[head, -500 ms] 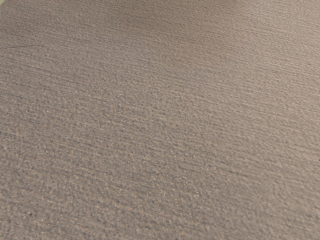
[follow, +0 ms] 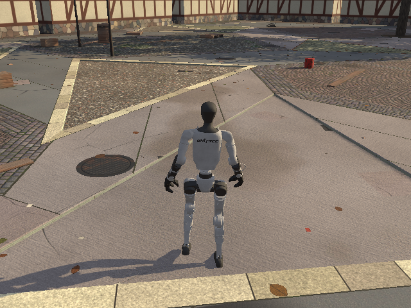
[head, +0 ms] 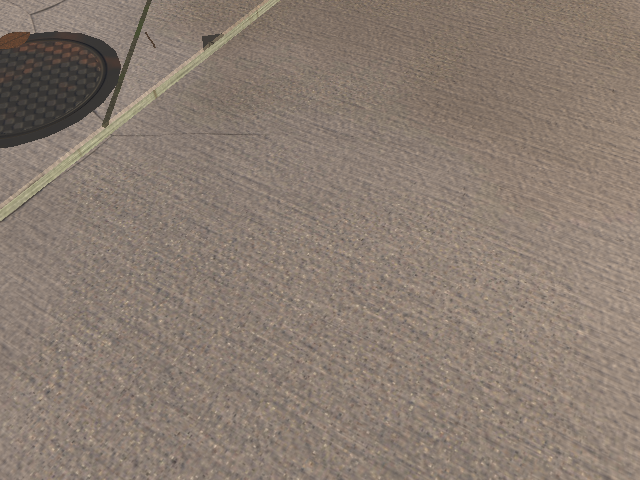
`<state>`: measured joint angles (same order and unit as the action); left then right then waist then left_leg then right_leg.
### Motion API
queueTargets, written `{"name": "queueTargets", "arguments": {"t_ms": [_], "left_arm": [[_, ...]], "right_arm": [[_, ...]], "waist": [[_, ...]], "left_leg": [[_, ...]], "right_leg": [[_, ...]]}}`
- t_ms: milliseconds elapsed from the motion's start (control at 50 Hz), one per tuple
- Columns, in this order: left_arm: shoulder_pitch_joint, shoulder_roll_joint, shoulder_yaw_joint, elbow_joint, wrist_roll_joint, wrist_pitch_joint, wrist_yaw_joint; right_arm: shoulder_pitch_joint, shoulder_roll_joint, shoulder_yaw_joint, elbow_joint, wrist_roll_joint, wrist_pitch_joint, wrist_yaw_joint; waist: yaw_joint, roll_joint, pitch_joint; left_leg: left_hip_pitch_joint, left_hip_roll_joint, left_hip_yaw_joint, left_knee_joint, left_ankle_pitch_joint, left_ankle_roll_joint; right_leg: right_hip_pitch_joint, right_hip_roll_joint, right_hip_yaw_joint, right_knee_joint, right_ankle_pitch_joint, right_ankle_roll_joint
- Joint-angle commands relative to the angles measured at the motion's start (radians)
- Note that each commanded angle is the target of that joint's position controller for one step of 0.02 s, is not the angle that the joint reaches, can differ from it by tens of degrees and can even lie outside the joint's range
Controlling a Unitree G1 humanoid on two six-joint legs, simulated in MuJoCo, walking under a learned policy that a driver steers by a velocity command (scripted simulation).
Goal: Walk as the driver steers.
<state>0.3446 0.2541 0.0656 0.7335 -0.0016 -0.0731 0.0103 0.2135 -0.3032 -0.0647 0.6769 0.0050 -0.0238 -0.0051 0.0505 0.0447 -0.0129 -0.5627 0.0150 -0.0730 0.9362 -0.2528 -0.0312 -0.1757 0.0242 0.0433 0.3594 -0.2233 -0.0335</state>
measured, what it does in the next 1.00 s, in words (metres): walks ahead, turning right: left foot, then right foot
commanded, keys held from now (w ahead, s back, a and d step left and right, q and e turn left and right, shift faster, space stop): w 0.18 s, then w+e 0.80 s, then w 0.02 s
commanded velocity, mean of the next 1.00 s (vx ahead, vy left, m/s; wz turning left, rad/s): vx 0.47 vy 0.00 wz -0.30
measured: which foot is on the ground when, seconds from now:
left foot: up 0.00-0.20, down 0.22-0.74, up 0.76-1.00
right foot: down 0.00-0.22, up 0.24-0.70, down 0.72-1.00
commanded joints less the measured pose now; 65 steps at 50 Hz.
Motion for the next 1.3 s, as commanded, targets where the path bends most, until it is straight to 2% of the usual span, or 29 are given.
{"name": "queueTargets", "arguments": {"t_ms": [20,140,200,220,240,260,280,360,460,600,660,700,720,740,760,780,800,820,860,920,1020,1100,1160,1200,1220,1240,1260,1280,1300], "left_arm": [[-0.029,0.168,0.037,-0.054,-0.011,-0.015,0.001],[0.041,0.217,0.040,-0.006,-0.031,-0.001,-0.014],[0.039,0.196,0.026,0.006,-0.033,0.006,-0.012],[0.007,0.141,0.002,-0.017,-0.019,0.000,-0.015],[0.071,0.052,-0.026,-0.057,-0.016,-0.019,-0.009],[0.039,0.153,0.000,-0.046,-0.036,-0.028,-0.005],[-0.001,0.191,0.015,-0.055,-0.051,-0.028,-0.009],[-0.034,0.127,0.012,-0.039,-0.028,0.002,-0.017],[-0.102,0.082,0.001,-0.070,-0.021,0.019,-0.018],[-0.345,0.056,-0.021,-0.173,-0.022,0.008,-0.071],[-0.336,0.092,-0.005,-0.200,-0.023,0.012,-0.088],[-0.173,0.155,0.028,-0.174,-0.024,0.022,-0.083],[-0.010,0.207,0.058,-0.140,-0.026,0.027,-0.067],[0.083,0.291,0.078,-0.120,-0.024,0.039,-0.044],[0.051,0.324,0.075,-0.154,-0.023,0.024,-0.045],[0.050,0.243,0.056,-0.155,-0.017,0.018,-0.045],[0.003,0.212,0.046,-0.151,-0.016,0.011,-0.043],[-0.061,0.197,0.041,-0.156,-0.018,0.007,-0.043],[-0.133,0.159,0.027,-0.174,-0.002,0.003,-0.038],[-0.125,0.173,0.030,-0.149,-0.010,-0.003,-0.026],[-0.062,0.192,0.032,-0.104,-0.018,0.014,-0.002],[0.013,0.191,0.027,-0.059,-0.023,0.016,-0.004],[0.015,0.197,0.029,-0.042,-0.017,0.023,-0.004],[-0.008,0.165,0.017,-0.045,-0.013,0.026,-0.006],[-0.005,0.121,-0.002,-0.065,0.003,0.024,-0.006],[0.137,0.062,-0.020,-0.067,-0.023,0.012,-0.007],[0.109,0.144,-0.008,-0.057,-0.032,0.006,-0.005],[-0.005,0.194,0.007,-0.073,-0.037,0.004,-0.006],[-0.073,0.181,0.003,-0.092,-0.025,0.002,-0.005]], "right_arm": [[-0.140,-0.008,0.010,-0.101,0.001,-0.036,0.011],[-0.207,-0.039,0.008,-0.124,0.020,-0.053,0.034],[-0.029,-0.092,-0.023,-0.075,0.016,-0.054,0.024],[0.147,-0.154,-0.044,-0.053,0.003,-0.053,0.010],[0.235,-0.264,-0.070,-0.033,-0.012,-0.043,0.007],[0.254,-0.182,-0.053,-0.021,-0.009,-0.046,0.013],[0.195,-0.130,-0.033,-0.019,-0.006,-0.048,0.014],[0.046,-0.043,-0.010,-0.019,-0.019,-0.067,0.020],[0.042,-0.068,-0.021,0.031,-0.015,-0.088,0.011],[0.137,-0.129,-0.031,0.104,0.005,-0.065,-0.006],[0.140,-0.170,-0.039,0.108,0.006,-0.039,-0.018],[0.132,-0.198,-0.045,0.100,0.003,-0.020,-0.029],[0.115,-0.194,-0.041,0.087,0.007,-0.019,-0.035],[0.168,-0.103,-0.013,0.052,-0.022,-0.033,-0.031],[0.214,-0.047,0.017,0.013,-0.020,-0.072,-0.009],[0.090,-0.147,-0.009,-0.011,0.014,-0.100,0.009],[0.027,-0.145,-0.005,-0.039,0.034,-0.114,0.015],[0.015,-0.123,-0.001,-0.036,0.017,-0.119,0.007],[0.042,-0.131,-0.011,-0.024,-0.012,-0.099,0.001],[0.042,-0.096,-0.002,-0.027,-0.027,-0.071,-0.004],[-0.148,-0.040,0.023,-0.070,-0.021,-0.074,0.004],[-0.236,-0.069,0.018,-0.092,-0.002,-0.091,0.025],[-0.205,-0.104,0.001,-0.095,0.000,-0.101,0.031],[-0.044,-0.141,-0.023,-0.058,-0.009,-0.108,0.022],[0.118,-0.192,-0.036,-0.043,-0.021,-0.109,0.015],[0.211,-0.266,-0.061,0.004,-0.022,-0.097,0.023],[0.219,-0.169,-0.040,0.007,0.008,-0.093,0.033],[0.165,-0.118,-0.024,0.001,0.009,-0.088,0.029],[0.109,-0.105,-0.016,-0.011,-0.003,-0.080,0.027]], "waist": [[0.020,-0.176,0.040],[0.031,-0.183,0.045],[-0.080,-0.142,-0.028],[-0.173,-0.055,-0.152],[-0.163,0.222,-0.256],[-0.190,0.157,-0.222],[-0.165,0.120,-0.107],[-0.076,0.080,0.030],[-0.058,0.026,0.064],[-0.127,-0.012,0.126],[-0.087,0.027,0.064],[0.011,0.056,-0.049],[0.104,0.021,-0.126],[0.081,-0.170,-0.226],[0.017,-0.282,-0.388],[0.080,-0.150,-0.340],[0.052,-0.102,-0.182],[-0.003,-0.008,-0.092],[-0.065,-0.041,-0.035],[-0.079,-0.066,-0.013],[-0.003,-0.114,0.009],[0.041,-0.133,0.021],[0.012,-0.165,0.029],[-0.076,-0.154,-0.051],[-0.143,-0.061,-0.202],[-0.099,0.252,-0.310],[-0.125,0.184,-0.253],[-0.141,0.085,-0.111],[-0.121,0.011,-0.044]], "left_leg": [[-0.062,0.022,0.045,-0.161,0.087,-0.008],[0.108,-0.005,0.077,-0.381,0.079,0.034],[0.453,-0.030,0.087,-0.504,0.098,0.100],[0.708,0.124,-0.080,-0.514,0.060,0.159],[0.955,0.379,-0.475,-0.587,-0.087,0.296],[0.892,0.389,-0.587,-0.648,-0.185,0.326],[0.805,0.356,-0.447,-0.657,-0.160,0.290],[0.536,0.219,-0.123,-0.753,0.175,0.219],[0.484,0.203,0.067,-0.789,0.423,0.209],[0.604,0.238,0.188,-0.772,0.489,0.171],[0.696,0.251,0.231,-0.623,0.884,0.146],[0.679,0.239,0.250,-0.362,1.111,0.127],[0.529,0.203,0.266,-0.130,1.008,0.096],[0.181,0.097,0.261,0.220,0.320,0.052],[-0.114,-0.092,0.055,0.502,-0.351,0.020],[-0.211,-0.026,-0.068,0.516,-0.280,0.033],[-0.227,0.013,-0.047,0.439,-0.189,0.048],[-0.189,0.055,-0.034,0.340,-0.132,0.044],[-0.074,0.092,-0.031,0.244,-0.076,0.021],[-0.034,0.091,0.005,0.130,-0.021,-0.032],[0.044,0.032,0.036,-0.251,0.306,-0.054],[0.066,0.015,0.019,-0.384,0.345,-0.023],[0.095,0.008,0.020,-0.433,0.210,0.031],[0.329,0.006,0.038,-0.490,0.207,0.092],[0.584,0.159,-0.122,-0.465,0.222,0.164],[0.900,0.353,-0.562,-0.549,0.005,0.334],[0.888,0.372,-0.700,-0.640,-0.236,0.326],[0.772,0.335,-0.565,-0.657,-0.250,0.282],[0.660,0.291,-0.451,-0.671,-0.154,0.258]], "right_leg": [[0.035,-0.203,0.190,-0.189,0.015,-0.159],[0.039,-0.259,0.184,-0.138,0.077,-0.156],[-0.043,-0.210,0.131,0.048,0.279,-0.100],[-0.183,-0.144,0.067,0.323,0.214,-0.050],[-0.523,-0.013,-0.038,0.668,-0.206,0.016],[-0.620,-0.025,0.072,0.826,-0.321,0.023],[-0.664,-0.068,0.093,0.866,-0.240,0.012],[-0.554,-0.132,0.069,0.787,-0.013,0.028],[-0.568,-0.113,0.072,0.624,0.161,0.055],[-0.534,-0.087,-0.049,0.284,0.276,-0.009],[-0.443,-0.020,-0.124,0.262,0.137,-0.062],[-0.212,0.051,-0.159,0.255,0.061,-0.112],[0.058,0.058,-0.114,0.186,0.119,-0.155],[0.410,-0.154,0.237,0.188,0.130,-0.246],[0.624,-0.371,0.811,0.026,-0.020,-0.440],[0.584,-0.338,0.737,-0.039,-0.073,-0.376],[0.431,-0.298,0.580,-0.056,-0.023,-0.330],[0.272,-0.248,0.475,-0.065,0.085,-0.294],[0.088,-0.192,0.370,-0.103,0.257,-0.277],[-0.043,-0.158,0.287,-0.130,0.373,-0.282],[-0.113,-0.075,0.189,-0.102,0.255,-0.198],[-0.014,-0.140,0.267,-0.056,0.156,-0.187],[0.082,-0.193,0.335,0.012,0.216,-0.167],[0.070,-0.127,0.291,0.184,0.401,-0.125],[-0.044,-0.068,0.223,0.454,0.280,-0.086],[-0.406,0.093,0.106,0.788,-0.219,-0.004],[-0.553,0.050,0.156,0.904,-0.339,0.004],[-0.600,0.004,0.145,0.934,-0.254,0.002],[-0.583,-0.041,0.093,0.908,-0.180,0.005]]}}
